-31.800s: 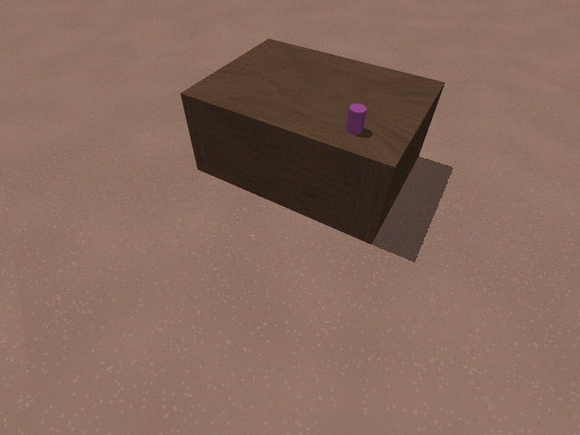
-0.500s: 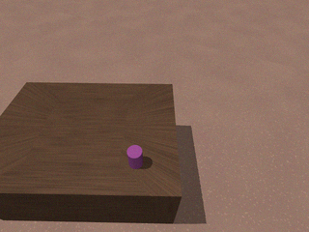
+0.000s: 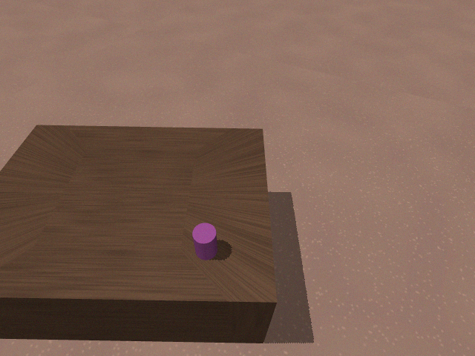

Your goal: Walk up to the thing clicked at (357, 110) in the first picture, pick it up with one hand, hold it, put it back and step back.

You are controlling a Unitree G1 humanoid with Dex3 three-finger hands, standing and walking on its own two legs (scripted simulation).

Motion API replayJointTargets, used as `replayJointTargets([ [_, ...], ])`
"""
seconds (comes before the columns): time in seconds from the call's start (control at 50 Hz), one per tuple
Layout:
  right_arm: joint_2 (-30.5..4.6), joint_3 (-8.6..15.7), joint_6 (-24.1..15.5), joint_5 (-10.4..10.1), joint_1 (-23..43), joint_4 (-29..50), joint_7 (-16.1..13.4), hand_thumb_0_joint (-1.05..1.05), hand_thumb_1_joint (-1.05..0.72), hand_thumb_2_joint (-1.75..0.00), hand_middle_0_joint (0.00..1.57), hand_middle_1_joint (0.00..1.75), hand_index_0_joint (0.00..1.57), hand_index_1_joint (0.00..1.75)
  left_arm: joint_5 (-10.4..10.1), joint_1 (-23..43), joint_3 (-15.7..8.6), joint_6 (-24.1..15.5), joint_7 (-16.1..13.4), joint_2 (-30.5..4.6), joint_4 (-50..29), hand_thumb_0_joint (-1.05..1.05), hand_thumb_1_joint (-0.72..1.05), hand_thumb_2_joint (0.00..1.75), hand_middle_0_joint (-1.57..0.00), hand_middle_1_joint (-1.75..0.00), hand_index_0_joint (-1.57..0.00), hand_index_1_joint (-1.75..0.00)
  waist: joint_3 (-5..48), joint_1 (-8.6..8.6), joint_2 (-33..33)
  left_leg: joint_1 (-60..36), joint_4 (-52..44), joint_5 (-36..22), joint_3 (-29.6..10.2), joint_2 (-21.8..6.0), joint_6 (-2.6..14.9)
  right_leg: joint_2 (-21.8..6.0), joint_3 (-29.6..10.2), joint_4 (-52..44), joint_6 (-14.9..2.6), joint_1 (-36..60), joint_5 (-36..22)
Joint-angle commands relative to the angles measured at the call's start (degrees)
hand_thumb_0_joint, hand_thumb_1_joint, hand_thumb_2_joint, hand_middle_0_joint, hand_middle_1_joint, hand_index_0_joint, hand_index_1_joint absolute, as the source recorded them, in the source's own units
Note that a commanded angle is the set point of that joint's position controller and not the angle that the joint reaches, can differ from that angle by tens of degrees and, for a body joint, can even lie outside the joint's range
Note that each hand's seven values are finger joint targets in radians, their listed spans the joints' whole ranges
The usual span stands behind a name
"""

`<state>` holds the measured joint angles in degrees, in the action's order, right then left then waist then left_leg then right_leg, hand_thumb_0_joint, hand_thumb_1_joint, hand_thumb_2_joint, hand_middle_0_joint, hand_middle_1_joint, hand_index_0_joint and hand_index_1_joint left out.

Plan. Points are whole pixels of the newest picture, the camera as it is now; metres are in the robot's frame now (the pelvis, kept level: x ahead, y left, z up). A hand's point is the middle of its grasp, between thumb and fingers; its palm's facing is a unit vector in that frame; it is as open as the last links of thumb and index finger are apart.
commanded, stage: stand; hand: left
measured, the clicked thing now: (205, 241) +0.48 +0.09 -0.28
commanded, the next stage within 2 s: step back in 0.74 s
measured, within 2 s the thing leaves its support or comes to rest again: neither
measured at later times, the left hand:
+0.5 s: hand out of the picture +0.06 +0.25 -0.16, palm faces -0.01 -0.94 -0.33, open 7.4 cm
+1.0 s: hand out of the picture +0.05 +0.26 -0.17, palm faces +0.02 -0.91 -0.42, open 7.4 cm
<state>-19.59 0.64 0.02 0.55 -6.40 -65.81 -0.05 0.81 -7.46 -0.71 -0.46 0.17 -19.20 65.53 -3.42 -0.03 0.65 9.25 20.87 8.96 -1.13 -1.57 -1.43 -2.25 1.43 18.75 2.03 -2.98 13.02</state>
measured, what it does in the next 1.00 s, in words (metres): stands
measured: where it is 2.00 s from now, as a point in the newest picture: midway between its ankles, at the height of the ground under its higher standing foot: outside the picture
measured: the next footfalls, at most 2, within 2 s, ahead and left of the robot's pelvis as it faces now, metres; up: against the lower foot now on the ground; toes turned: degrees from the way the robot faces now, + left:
left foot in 1.30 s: -0.07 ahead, +0.12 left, +0.00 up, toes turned +2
right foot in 1.70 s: -0.17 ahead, -0.12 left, +0.00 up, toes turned +1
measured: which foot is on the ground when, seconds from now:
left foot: down 0.00-0.98, up 1.00-1.00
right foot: down 0.00-1.00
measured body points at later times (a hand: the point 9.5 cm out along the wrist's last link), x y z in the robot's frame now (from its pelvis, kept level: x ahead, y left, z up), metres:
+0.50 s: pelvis +0.00 +0.00 +0.00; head +0.01 +0.00 +0.45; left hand +0.06 +0.30 -0.13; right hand +0.07 -0.30 -0.14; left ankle +0.03 +0.13 -0.75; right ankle -0.03 -0.14 -0.75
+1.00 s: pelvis -0.04 -0.02 -0.03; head +0.02 -0.03 +0.42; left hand +0.05 +0.31 -0.14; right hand +0.09 -0.34 -0.16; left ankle +0.03 +0.13 -0.74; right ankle -0.05 -0.14 -0.75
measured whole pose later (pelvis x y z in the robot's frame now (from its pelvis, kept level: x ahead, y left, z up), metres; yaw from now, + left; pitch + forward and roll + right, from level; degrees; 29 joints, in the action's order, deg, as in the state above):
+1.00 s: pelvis -0.04 -0.02 -0.03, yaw +1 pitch -1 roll +0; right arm -22.8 3.3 3.8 -0.5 -1.7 -56.5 0.5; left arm 0.3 -5.5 -3.8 1.2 -0.2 -22.3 56.2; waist -8.6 0.1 1.7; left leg 23.6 37.8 13.2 -3.8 -1.7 0.1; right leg -0.1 0.8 38.4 -0.8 -16.0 22.3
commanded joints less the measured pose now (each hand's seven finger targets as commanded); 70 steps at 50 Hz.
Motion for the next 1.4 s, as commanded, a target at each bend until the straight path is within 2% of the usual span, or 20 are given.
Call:
replayJointTargets([
  [0.0,-12.1,1.8,-1.7,0.3,2.1,3.8,-0.8,0.0,-0.9,-0.9,0.2,0.3,0.2,0.3,0.1,1.8,-2.4,-1.1,-1.0,-12.2,-3.6,0.0,0.9,0.9,-0.2,-0.3,-0.2,-0.3,5.4,0.09,0.1,-3.7,-2.0,-10.5,-3.9,-5.8,2.54,-5.7,-3.9,-3.0,-2.22,-1.3,-9.6],
  [0.36,-12.0,1.7,-1.5,0.1,1.9,3.8,-0.6,0.0,-0.9,-0.9,0.2,0.3,0.2,0.3,0.1,1.6,-2.5,-0.8,-0.8,-12.5,-3.9,0.0,0.9,0.9,-0.2,-0.3,-0.2,-0.3,2.6,-0.23,-0.5,-1.9,-3.7,-4.3,-4.6,-5.5,2.37,-5.4,-3.4,-3.7,-2.47,-3.1,-3.7],
  [0.7,-12.0,1.7,-1.5,0.1,2.2,4.0,-0.6,0.0,-0.9,-0.9,0.2,0.3,0.2,0.3,-0.1,0.8,-2.2,-1.0,-1.0,-12.5,-4.4,0.0,0.9,0.9,-0.2,-0.3,-0.2,-0.3,4.2,0.0,-0.7,-3.6,-2.1,-11.3,-4.4,-5.6,2.22,-5.6,-2.8,-3.4,-2.14,-1.8,-9.1],
  [0.72,-15.5,3.2,-0.4,-0.7,4.4,5.7,-0.2,0.0,-0.9,-0.9,0.2,0.3,0.2,0.3,-1.2,2.2,-4.7,-0.3,-1.3,-16.4,-5.6,0.0,0.9,0.9,-0.2,-0.3,-0.2,-0.3,-1.2,-0.43,-0.5,1.1,3.6,-20.0,-4.6,-4.6,4.06,-4.5,-3.2,1.9,-2.64,-6.3,-17.1],
  [0.76,-15.1,3.5,0.1,-1.4,2.1,6.8,-0.1,0.0,-0.9,-0.9,0.2,0.3,0.2,0.3,-1.4,1.3,-5.0,0.1,-1.5,-15.3,-7.4,0.0,0.9,0.9,-0.2,-0.3,-0.2,-0.3,4.1,-0.76,0.8,0.0,5.9,-25.5,-4.3,-5.8,5.78,-4.1,-1.8,6.8,-3.81,-4.2,-18.7],
  [0.82,-16.8,4.9,0.9,-1.2,2.1,9.0,0.1,0.0,-0.9,-0.9,0.2,0.3,0.2,0.3,-1.4,1.0,-4.7,1.1,-1.4,-12.7,-9.4,0.0,0.9,0.9,-0.2,-0.3,-0.2,-0.3,7.3,-1.09,6.1,2.9,3.1,-23.8,-9.3,-9.6,10.21,0.3,0.0,16.7,-3.96,-5.6,-9.0],
  [0.9,-17.7,5.7,2.0,-0.4,6.8,13.4,-0.3,0.0,-0.9,-0.9,0.2,0.3,0.2,0.3,-0.6,-5.3,-5.3,2.1,-1.1,-11.6,-9.7,0.0,0.9,0.9,-0.2,-0.3,-0.2,-0.3,9.1,1.77,10.6,9.8,5.4,-16.6,-12.6,-13.6,14.77,2.5,-1.0,25.3,-4.99,-5.8,10.1],
  [0.94,-15.3,5.3,2.6,-0.6,8.3,15.4,-0.3,0.0,-0.9,-0.9,0.2,0.3,0.2,0.3,0.0,-7.1,-5.8,1.7,-1.3,-13.5,-10.1,0.0,0.9,0.9,-0.2,-0.3,-0.2,-0.3,7.6,3.26,1.9,11.4,17.7,-10.4,-7.1,-5.5,10.27,-3.3,-7.4,13.9,-7.61,-8.5,-1.4],
  [0.96,-12.4,4.7,2.9,-1.2,9.2,16.6,-0.3,0.0,-0.9,-0.9,0.2,0.3,0.2,0.3,0.5,-5.9,-6.7,1.2,-1.3,-17.0,-11.2,0.0,0.9,0.9,-0.2,-0.3,-0.2,-0.3,3.9,3.74,-6.4,16.4,27.6,1.7,-4.0,3.9,5.36,-11.8,-17.3,3.0,-10.29,-9.9,-11.2],
  [0.98,-10.1,4.1,3.2,-1.0,7.6,17.0,-0.7,0.0,-0.9,-0.9,0.2,0.3,0.2,0.3,1.0,-2.9,-7.5,0.7,-1.4,-21.0,-13.4,0.0,0.9,0.9,-0.2,-0.3,-0.2,-0.3,2.4,2.49,-11.9,20.1,37.9,23.4,-5.7,9.6,3.26,-19.6,-24.7,0.5,-15.64,-11.0,-23.4],
  [1.0,-11.4,4.5,3.6,-0.3,4.6,16.9,-1.1,0.0,-0.9,-0.9,0.2,0.3,0.2,0.3,1.4,0.4,-7.6,0.4,-1.7,-23.2,-15.4,0.0,0.9,0.9,-0.2,-0.3,-0.2,-0.3,2.6,1.97,-13.3,19.9,46.8,27.3,-9.2,7.7,3.45,-23.6,-30.1,0.1,-20.11,-16.0,-23.8],
  [1.06,-14.3,5.7,3.4,-1.5,-2.5,14.3,-0.9,0.0,-0.9,-0.9,0.2,0.3,0.2,0.3,1.5,7.9,-6.9,0.2,-1.9,-17.6,-17.9,0.0,0.9,0.9,-0.2,-0.3,-0.2,-0.3,4.0,-2.66,-8.1,19.9,51.2,18.7,-9.1,7.8,2.24,-12.7,-13.7,6.0,-14.42,-11.1,-23.8],
  [1.16,-13.2,4.3,2.3,-0.3,1.3,17.4,-1.0,0.0,-0.9,-0.9,0.2,0.3,0.2,0.3,1.3,-1.1,-6.9,0.5,-3.1,-16.0,-18.8,0.0,0.9,0.9,-0.2,-0.3,-0.2,-0.3,7.1,3.56,-9.6,22.4,32.9,19.8,-6.1,3.6,1.23,-13.8,-12.4,12.8,-14.34,4.5,-32.1],
  [1.24,-12.5,4.6,1.7,0.6,-3.3,16.3,-0.8,0.0,-0.9,-0.9,0.2,0.3,0.2,0.3,0.1,-0.3,-7.2,1.4,-2.6,-18.0,-20.7,0.0,0.9,0.9,-0.2,-0.3,-0.2,-0.3,8.1,1.01,-13.5,11.2,13.1,13.7,0.4,3.7,2.31,-12.7,-11.3,17.2,-12.79,-0.1,-34.0],
  [1.26,-13.0,5.0,1.3,0.8,-5.7,15.3,-0.7,0.0,-0.9,-0.9,0.2,0.3,0.2,0.3,-0.4,0.6,-6.9,1.8,-2.3,-17.9,-21.4,0.0,0.9,0.9,-0.2,-0.3,-0.2,-0.3,8.8,-0.63,-11.5,5.9,5.4,4.6,2.0,3.9,2.51,-11.3,-9.7,19.7,-10.91,-3.3,-30.8],
  [1.28,-14.6,5.7,1.1,1.5,-5.1,15.8,-0.7,0.0,-0.9,-0.9,0.2,0.3,0.2,0.3,-0.6,-0.1,-6.2,2.0,-2.1,-15.7,-22.0,0.0,0.9,0.9,-0.2,-0.3,-0.2,-0.3,8.9,-0.56,-7.2,1.3,3.6,-6.4,-2.8,0.0,3.68,-8.7,-8.6,22.1,-8.0,-8.9,-21.9],
  [1.3,-19.4,7.0,0.9,2.4,-4.1,16.8,-0.6,0.0,-0.9,-0.9,0.2,0.3,0.2,0.3,-0.9,-1.7,-5.7,2.2,-2.1,-12.5,-22.8,0.0,0.9,0.9,-0.2,-0.3,-0.2,-0.3,10.0,0.05,6.1,-4.1,3.5,-18.8,-18.3,-11.9,7.96,0.2,-5.5,30.4,-4.89,-19.2,-3.8],
  [1.32,-24.1,7.6,1.1,1.2,-3.4,17.2,0.0,0.0,-0.9,-0.9,0.2,0.3,0.2,0.3,-1.1,3.0,-6.2,2.4,-3.0,-13.4,-22.6,0.0,0.9,0.9,-0.2,-0.3,-0.2,-0.3,9.3,-3.55,15.7,1.0,0.7,-25.4,-26.3,-18.4,16.38,8.7,-6.3,40.5,-3.47,-21.2,26.8],
  [1.34,-22.2,7.6,1.0,1.3,-4.1,16.9,-0.1,0.0,-0.9,-0.9,0.2,0.3,0.2,0.3,-0.1,4.0,-6.6,2.6,-3.5,-14.3,-22.0,0.0,0.9,0.9,-0.2,-0.3,-0.2,-0.3,7.9,-3.84,11.5,1.8,0.2,-22.6,-27.0,-19.3,17.82,8.1,-11.3,47.8,-3.49,-22.8,27.3],
  [1.38,-16.4,5.6,1.2,1.6,2.0,18.4,-0.8,0.0,-0.9,-0.9,0.2,0.3,0.2,0.3,-1.0,0.2,-6.4,2.7,-3.3,-13.2,-20.5,0.0,0.9,0.9,-0.2,-0.3,-0.2,-0.3,5.0,0.48,5.0,0.4,3.6,-23.2,-14.1,-12.4,13.51,7.7,-13.3,53.0,-3.72,-27.1,20.3],
])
